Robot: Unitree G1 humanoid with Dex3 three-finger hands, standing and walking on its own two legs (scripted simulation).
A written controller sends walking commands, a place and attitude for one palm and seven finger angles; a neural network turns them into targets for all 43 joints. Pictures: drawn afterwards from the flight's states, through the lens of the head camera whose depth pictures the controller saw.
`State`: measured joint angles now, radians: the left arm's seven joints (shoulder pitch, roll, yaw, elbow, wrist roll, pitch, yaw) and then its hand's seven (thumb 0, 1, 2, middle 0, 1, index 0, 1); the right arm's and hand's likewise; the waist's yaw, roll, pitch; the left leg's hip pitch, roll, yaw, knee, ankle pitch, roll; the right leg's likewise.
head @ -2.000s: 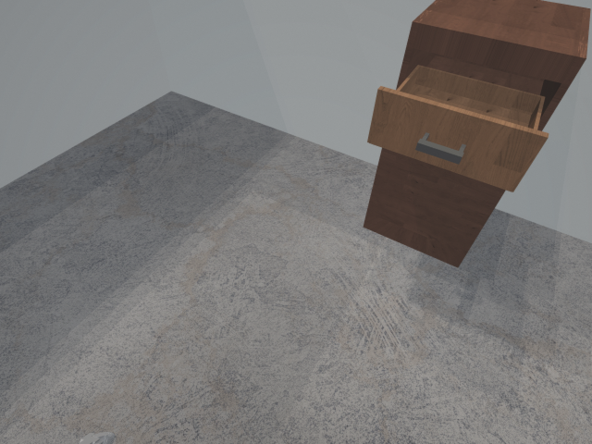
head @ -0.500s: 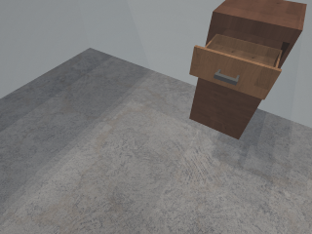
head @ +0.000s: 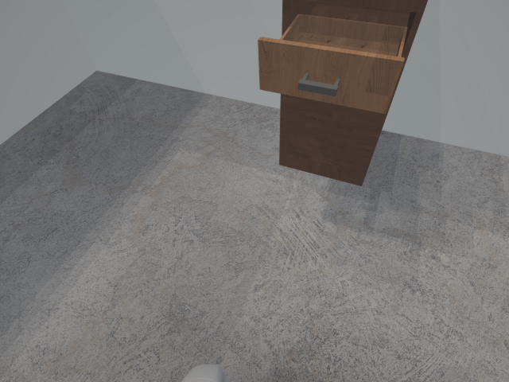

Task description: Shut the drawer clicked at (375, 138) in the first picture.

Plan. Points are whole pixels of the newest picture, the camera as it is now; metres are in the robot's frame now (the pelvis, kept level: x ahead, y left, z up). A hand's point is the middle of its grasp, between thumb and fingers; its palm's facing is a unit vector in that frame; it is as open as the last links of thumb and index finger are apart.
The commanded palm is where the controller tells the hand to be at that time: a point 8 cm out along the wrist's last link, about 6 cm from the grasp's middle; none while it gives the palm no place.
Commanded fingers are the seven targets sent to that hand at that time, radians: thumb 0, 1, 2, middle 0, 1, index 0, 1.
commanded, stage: walk to a spot facing it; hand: left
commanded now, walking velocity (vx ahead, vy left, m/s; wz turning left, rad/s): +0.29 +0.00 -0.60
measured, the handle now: (319, 83) +0.86 -0.10 -0.02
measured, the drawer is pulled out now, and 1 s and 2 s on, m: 0.29 0.29 0.29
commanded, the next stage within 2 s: turn to face it in 0.84 s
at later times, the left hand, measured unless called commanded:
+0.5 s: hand out of the picture +0.12 +0.25 -0.16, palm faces -0.15 -0.97 -0.21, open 7.4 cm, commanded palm none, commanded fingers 0.00 0.90 0.90 -0.20 -0.30 -0.20 -0.30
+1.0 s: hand (258, 237) +0.44 +0.04 -0.16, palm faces -0.60 -0.77 -0.21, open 7.3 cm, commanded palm none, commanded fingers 0.00 0.90 0.90 -0.20 -0.30 -0.20 -0.30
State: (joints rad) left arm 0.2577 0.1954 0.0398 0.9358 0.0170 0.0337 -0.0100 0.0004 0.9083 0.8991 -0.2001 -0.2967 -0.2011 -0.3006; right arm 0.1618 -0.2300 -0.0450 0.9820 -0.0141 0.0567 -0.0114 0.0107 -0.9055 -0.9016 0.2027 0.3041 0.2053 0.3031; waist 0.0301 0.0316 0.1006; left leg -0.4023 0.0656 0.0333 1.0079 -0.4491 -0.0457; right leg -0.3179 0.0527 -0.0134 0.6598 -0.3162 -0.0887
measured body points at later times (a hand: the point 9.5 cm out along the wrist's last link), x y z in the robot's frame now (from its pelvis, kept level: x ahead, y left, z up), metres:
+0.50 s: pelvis +0.09 +0.04 +0.01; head +0.10 +0.06 +0.46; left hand +0.13 +0.30 -0.14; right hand +0.14 -0.23 -0.11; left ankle +0.13 +0.16 -0.73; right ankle +0.03 -0.06 -0.71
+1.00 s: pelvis +0.20 -0.02 -0.01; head +0.25 -0.05 +0.43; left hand +0.47 +0.08 -0.14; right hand +0.01 -0.19 -0.16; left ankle +0.18 +0.14 -0.64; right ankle +0.21 -0.13 -0.72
